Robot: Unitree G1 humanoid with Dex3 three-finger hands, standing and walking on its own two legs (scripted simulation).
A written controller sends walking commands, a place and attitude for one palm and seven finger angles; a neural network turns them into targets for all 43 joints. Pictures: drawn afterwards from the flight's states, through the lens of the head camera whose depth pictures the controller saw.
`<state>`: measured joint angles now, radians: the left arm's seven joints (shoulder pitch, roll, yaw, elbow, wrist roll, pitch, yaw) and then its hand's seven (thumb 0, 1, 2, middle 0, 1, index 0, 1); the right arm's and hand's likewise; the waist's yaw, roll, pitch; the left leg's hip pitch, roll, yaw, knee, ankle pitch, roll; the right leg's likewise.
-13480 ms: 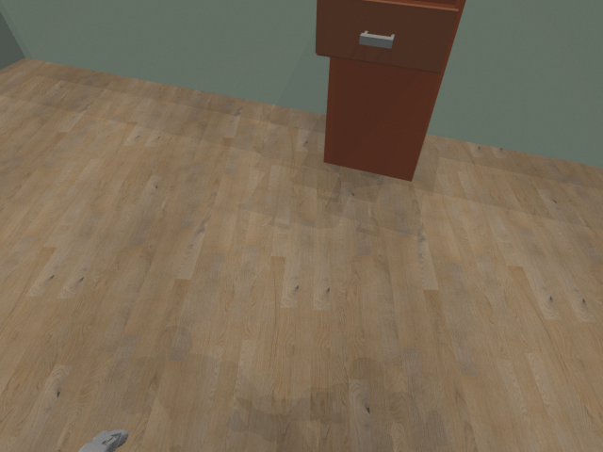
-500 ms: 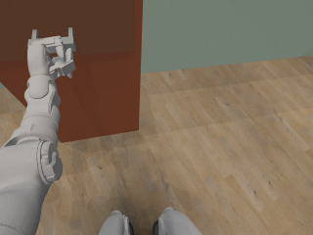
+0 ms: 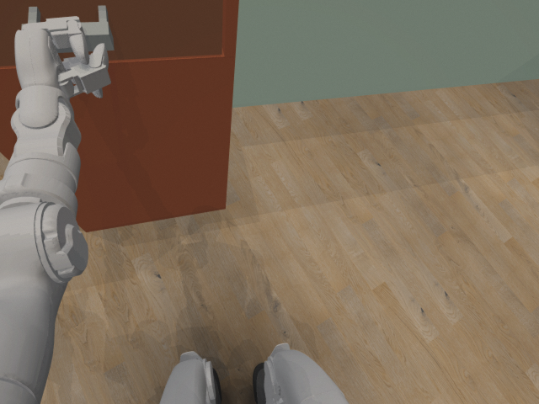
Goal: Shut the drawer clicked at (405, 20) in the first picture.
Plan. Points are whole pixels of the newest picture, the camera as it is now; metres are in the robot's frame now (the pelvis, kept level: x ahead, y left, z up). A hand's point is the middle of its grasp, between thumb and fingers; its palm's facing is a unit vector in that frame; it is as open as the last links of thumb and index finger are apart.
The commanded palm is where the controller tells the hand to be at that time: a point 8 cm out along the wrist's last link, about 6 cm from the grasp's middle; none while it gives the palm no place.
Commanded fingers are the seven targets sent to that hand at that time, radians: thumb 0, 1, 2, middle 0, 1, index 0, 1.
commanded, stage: push the drawer shut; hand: left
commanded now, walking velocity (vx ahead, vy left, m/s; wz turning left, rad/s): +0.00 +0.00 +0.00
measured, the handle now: (69, 25) +0.64 +0.19 +0.10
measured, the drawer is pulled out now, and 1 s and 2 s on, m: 0.00 0.00 0.00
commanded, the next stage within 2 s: pull the fist back off the drawer in 0.04 s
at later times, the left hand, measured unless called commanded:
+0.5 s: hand (94, 63) +0.57 +0.15 +0.10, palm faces +0.10 -0.99 -0.04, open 3.5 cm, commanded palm +0.56 +0.18 +0.10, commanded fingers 0.00 0.90 0.90 -1.40 -1.60 -1.40 -1.60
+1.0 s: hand (89, 69) +0.56 +0.16 +0.10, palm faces +0.12 -0.99 -0.01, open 3.2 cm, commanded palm +0.51 +0.20 +0.11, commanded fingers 0.00 0.90 0.90 -1.40 -1.60 -1.40 -1.60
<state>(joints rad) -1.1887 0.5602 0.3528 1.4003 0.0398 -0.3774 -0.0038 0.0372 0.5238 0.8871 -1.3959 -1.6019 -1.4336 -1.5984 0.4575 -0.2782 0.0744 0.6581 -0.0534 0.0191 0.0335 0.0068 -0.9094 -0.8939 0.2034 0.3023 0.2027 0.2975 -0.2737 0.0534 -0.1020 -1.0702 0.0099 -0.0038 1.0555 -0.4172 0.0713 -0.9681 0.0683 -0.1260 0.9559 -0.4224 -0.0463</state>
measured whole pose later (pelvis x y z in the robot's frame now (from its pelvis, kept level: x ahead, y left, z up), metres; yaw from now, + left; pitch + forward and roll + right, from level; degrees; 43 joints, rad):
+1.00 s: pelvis +0.04 +0.00 +0.02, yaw -1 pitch +22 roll -3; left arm -0.92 0.44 0.39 1.16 -0.04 -0.39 -0.03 0.02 0.79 0.87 -1.40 -1.60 -1.40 -1.60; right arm 0.44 -0.26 0.04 0.61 -0.03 0.08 0.06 0.01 -0.91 -0.89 0.20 0.30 0.20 0.30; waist -0.19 0.05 -0.12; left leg -0.90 0.02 0.04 0.98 -0.46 0.07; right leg -0.83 0.08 -0.07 0.90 -0.45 -0.05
